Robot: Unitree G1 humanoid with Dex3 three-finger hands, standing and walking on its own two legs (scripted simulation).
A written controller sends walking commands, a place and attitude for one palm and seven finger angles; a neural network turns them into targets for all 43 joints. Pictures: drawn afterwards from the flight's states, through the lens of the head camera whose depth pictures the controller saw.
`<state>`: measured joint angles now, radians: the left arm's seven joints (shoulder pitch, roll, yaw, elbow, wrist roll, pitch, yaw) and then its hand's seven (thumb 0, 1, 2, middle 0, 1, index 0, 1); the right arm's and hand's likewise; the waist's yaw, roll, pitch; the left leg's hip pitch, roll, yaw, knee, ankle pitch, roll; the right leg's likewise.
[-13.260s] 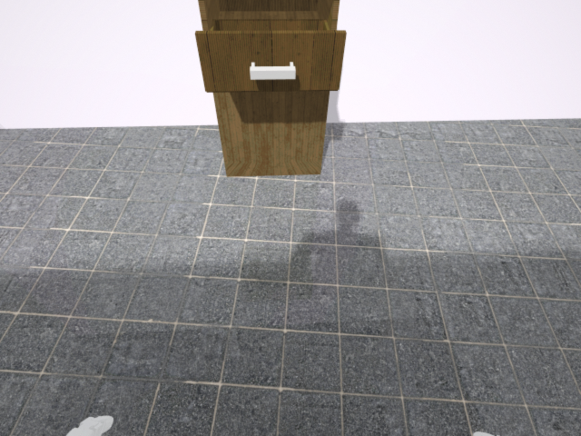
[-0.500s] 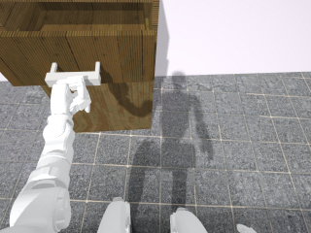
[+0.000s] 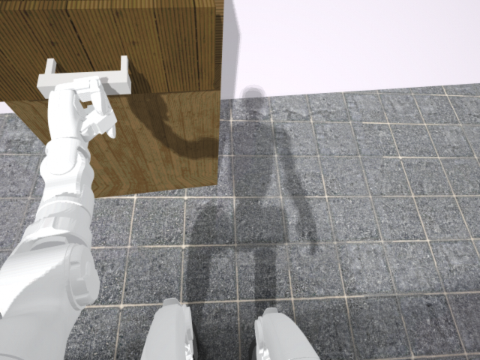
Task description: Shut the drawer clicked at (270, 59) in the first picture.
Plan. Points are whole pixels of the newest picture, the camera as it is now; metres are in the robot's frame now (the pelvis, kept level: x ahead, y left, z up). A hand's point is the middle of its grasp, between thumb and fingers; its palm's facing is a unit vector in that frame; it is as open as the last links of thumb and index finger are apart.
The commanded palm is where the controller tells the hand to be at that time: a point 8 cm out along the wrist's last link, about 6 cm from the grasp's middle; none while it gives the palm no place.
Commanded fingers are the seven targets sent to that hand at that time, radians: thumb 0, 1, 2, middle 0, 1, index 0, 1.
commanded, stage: push the drawer shut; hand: left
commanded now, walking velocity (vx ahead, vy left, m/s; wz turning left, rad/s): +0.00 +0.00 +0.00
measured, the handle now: (87, 73) +0.58 +0.23 +0.06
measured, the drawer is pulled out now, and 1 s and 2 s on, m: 0.08 0.00 0.00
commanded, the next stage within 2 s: pull the fist back off the drawer in 1.08 s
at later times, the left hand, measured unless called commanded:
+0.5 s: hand (109, 86) +0.56 +0.19 +0.06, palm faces +0.10 -0.99 -0.02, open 3.3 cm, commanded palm +0.55 +0.22 +0.06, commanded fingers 0.00 0.90 0.90 -1.40 -1.60 -1.40 -1.60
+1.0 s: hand (102, 73) +0.58 +0.21 +0.06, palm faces +0.10 -0.99 -0.03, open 3.4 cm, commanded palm +0.61 +0.20 +0.06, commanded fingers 0.00 0.90 0.90 -1.40 -1.60 -1.40 -1.60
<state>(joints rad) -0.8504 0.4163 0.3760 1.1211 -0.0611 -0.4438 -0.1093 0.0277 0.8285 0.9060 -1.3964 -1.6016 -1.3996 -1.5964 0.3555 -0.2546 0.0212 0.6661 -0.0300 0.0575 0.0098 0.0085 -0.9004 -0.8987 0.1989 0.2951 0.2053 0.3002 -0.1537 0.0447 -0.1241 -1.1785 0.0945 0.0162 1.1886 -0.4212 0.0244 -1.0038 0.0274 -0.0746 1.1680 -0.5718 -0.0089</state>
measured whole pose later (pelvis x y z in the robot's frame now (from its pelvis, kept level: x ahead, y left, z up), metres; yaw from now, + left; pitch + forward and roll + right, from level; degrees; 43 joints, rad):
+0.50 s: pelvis +0.00 +0.00 -0.01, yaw -1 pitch +27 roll -6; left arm -1.07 0.56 0.43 1.25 0.01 -0.38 -0.11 0.05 0.81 0.90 -1.40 -1.60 -1.40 -1.60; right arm 0.38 -0.26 0.04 0.66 -0.05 0.07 0.02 0.01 -0.90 -0.90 0.20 0.30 0.21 0.30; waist -0.22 0.05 -0.11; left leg -1.30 0.11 -0.01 1.25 -0.43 0.03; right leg -1.11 0.04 -0.09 1.20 -0.57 -0.01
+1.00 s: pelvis -0.02 +0.01 -0.03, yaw -2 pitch +30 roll -8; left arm -1.27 0.71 0.41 1.34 0.07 -0.30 -0.13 0.07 0.65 0.91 -1.40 -1.60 -1.40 -1.60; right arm 0.41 -0.26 0.08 0.67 -0.07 0.05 0.02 0.00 -0.90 -0.90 0.20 0.30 0.21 0.30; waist -0.27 0.06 -0.10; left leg -1.43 0.11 -0.05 1.31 -0.42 0.03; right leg -1.21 0.05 -0.13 1.25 -0.57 -0.01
